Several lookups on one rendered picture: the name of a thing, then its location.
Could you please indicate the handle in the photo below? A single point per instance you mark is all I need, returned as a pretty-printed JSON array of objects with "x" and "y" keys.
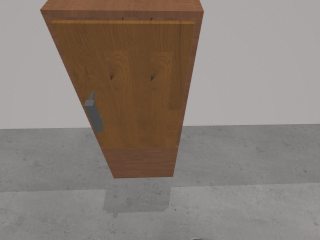
[{"x": 93, "y": 113}]

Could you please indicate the cupboard door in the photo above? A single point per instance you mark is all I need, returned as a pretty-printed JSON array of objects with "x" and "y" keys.
[{"x": 137, "y": 70}]

